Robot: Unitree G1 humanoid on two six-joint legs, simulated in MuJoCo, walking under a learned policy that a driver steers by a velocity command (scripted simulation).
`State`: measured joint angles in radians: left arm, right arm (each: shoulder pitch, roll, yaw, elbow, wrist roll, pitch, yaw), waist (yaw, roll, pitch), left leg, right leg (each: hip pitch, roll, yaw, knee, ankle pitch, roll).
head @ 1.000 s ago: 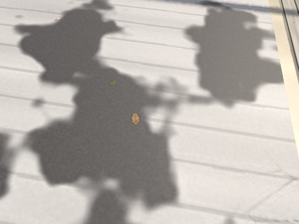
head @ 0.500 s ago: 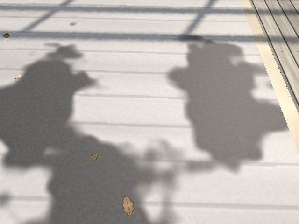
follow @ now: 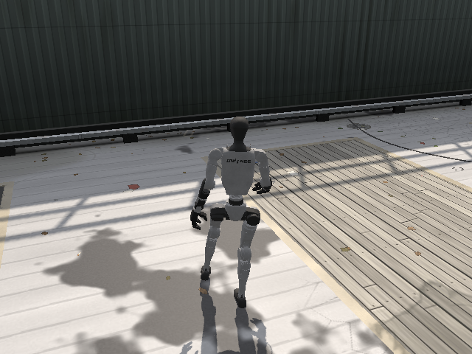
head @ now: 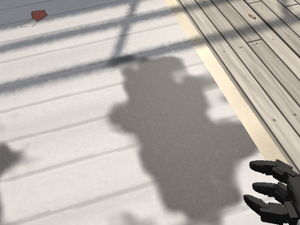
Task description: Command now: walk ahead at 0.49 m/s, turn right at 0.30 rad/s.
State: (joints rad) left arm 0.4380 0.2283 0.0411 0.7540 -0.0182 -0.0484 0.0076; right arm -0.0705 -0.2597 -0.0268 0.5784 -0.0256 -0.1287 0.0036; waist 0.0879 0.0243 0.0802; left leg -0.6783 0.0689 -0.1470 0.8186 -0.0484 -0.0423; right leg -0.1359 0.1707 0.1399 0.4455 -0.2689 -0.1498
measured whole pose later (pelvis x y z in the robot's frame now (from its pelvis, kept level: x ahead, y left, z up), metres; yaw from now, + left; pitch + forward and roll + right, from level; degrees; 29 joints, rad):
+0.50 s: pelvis +0.26 +0.06 +0.00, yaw +16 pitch +2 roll -2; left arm 0.03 0.26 0.04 0.63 0.02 -0.01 0.04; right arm 0.24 -0.30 -0.08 0.66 0.03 0.03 -0.03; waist -0.06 0.00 0.09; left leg -0.36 -0.22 -0.27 0.42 -0.03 0.08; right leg -0.60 0.06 0.24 0.85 -0.28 0.07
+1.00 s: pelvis +0.36 +0.01 +0.00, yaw +37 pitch +1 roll +1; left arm 0.15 0.23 0.03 0.70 0.01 0.00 0.00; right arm 0.20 -0.32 -0.07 0.63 0.00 0.06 -0.04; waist 0.03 0.03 0.06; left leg -0.42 0.01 -0.13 0.92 -0.43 -0.12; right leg -0.26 0.02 0.02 0.44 -0.19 -0.04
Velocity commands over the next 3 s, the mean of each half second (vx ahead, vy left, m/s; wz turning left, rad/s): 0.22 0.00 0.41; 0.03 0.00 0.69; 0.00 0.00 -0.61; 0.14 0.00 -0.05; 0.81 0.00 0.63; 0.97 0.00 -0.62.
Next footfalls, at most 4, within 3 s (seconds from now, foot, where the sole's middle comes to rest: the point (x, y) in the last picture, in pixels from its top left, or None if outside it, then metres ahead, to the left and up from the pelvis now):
0.16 left None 0.38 0.12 -0.78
0.68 right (183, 222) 0.47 -0.03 -0.78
1.14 left None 0.30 0.14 -0.78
1.54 right None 0.45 -0.09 -0.78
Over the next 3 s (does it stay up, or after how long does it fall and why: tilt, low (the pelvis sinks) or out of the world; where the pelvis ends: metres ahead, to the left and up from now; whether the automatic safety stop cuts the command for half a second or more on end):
stays up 0.98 0.52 -0.01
